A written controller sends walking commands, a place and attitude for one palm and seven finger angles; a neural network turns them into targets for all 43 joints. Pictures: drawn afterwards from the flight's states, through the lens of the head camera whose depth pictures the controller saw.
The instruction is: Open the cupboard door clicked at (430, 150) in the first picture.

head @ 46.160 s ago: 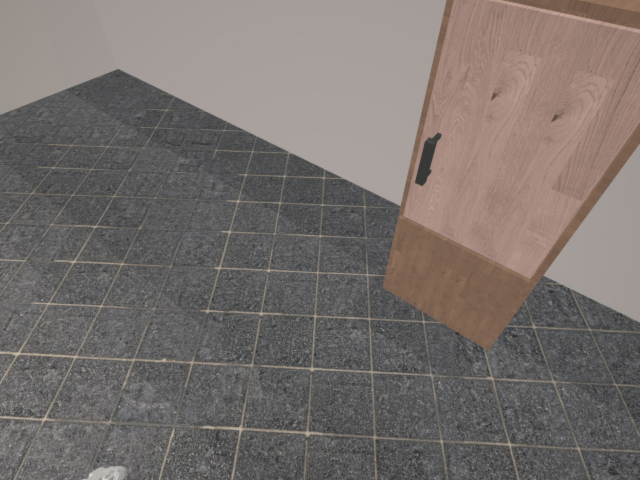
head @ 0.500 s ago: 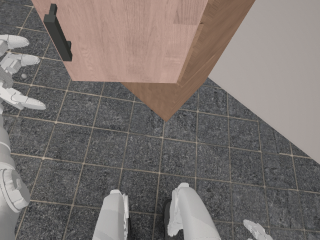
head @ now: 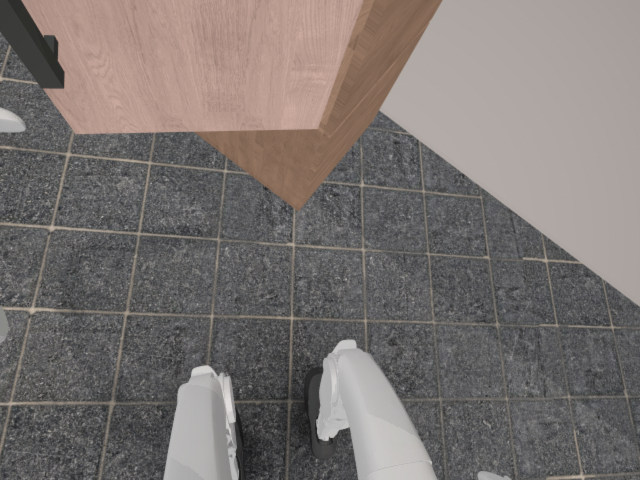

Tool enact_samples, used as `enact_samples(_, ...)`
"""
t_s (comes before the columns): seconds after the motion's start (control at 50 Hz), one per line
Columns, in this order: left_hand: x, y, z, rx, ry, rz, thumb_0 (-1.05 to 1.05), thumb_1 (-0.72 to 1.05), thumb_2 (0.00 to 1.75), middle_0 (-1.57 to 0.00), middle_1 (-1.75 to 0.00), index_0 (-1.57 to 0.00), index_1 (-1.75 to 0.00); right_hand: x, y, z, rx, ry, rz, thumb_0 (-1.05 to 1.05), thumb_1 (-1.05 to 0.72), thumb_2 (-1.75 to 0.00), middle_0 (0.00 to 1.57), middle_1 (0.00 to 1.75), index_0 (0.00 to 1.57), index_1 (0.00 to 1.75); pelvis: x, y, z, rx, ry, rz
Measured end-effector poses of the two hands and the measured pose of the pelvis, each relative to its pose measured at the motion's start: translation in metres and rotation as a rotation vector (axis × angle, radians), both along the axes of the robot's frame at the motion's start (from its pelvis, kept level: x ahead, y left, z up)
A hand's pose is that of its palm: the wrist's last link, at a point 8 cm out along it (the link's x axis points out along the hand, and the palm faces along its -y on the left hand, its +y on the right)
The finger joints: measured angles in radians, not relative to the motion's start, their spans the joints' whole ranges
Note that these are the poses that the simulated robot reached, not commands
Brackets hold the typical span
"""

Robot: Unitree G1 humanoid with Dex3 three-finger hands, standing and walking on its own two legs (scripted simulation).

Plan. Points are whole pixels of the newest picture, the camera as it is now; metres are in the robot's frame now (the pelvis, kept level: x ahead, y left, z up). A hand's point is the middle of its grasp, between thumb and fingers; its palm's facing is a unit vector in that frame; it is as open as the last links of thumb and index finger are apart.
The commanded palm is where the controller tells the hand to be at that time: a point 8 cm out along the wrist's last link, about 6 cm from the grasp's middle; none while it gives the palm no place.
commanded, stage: move the hooked fingers beside the handle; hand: left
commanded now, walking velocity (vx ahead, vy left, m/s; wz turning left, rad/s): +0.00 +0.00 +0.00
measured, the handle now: (24, 18) +0.59 +0.25 +0.06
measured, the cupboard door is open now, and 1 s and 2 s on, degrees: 45 44 42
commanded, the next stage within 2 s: slide the fingers in behind the handle in 0.78 s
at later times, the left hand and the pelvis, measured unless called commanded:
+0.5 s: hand out of the picture +0.55 +0.30 +0.05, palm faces +0.05 -1.00 -0.03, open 14.0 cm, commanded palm +0.54 +0.30 +0.05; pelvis +0.01 +0.00 +0.00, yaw +0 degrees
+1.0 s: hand out of the picture +0.54 +0.29 +0.05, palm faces +0.05 -1.00 -0.03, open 14.0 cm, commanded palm +0.54 +0.29 +0.05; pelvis +0.01 +0.00 +0.00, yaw +0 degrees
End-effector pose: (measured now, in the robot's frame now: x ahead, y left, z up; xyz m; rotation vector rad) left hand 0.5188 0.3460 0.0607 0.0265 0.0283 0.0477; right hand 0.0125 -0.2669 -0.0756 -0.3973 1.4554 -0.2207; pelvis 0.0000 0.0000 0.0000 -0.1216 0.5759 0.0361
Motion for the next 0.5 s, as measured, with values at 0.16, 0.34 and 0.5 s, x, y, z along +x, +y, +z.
enact_samples(0.16, 0.006, 0.003, -0.006, 0.014, 0.012, 0.0, -0.02, -0.5, 0.3, -0.3, -1.2, -0.32, -1.21, -0.009, 0.007, 0.0, 0.013, 0.039, -0.029, 0.0, -0.91, -0.9, 0.2, 0.3, 0.21, 0.3, 0.001, 0.001, -0.001, -0.005, 0.014, -0.009)
enact_samples(0.34, 0.002, 0.008, -0.01, 0.004, 0.018, 0.018, -0.02, -0.5, 0.3, -0.3, -1.2, -0.31, -1.2, -0.001, 0.01, 0.001, 0.021, 0.039, -0.021, 0.0, -0.91, -0.9, 0.2, 0.3, 0.21, 0.3, 0.004, 0.002, 0.002, -0.009, 0.012, -0.005)
enact_samples(0.5, 0.004, 0.004, -0.006, 0.006, 0.009, -0.001, -0.02, -0.5, 0.3, -0.3, -1.2, -0.3, -1.2, 0.012, 0.007, 0.004, 0.01, 0.016, -0.006, 0.0, -0.91, -0.9, 0.2, 0.3, 0.21, 0.3, 0.007, 0.003, 0.005, -0.012, 0.01, 0.003)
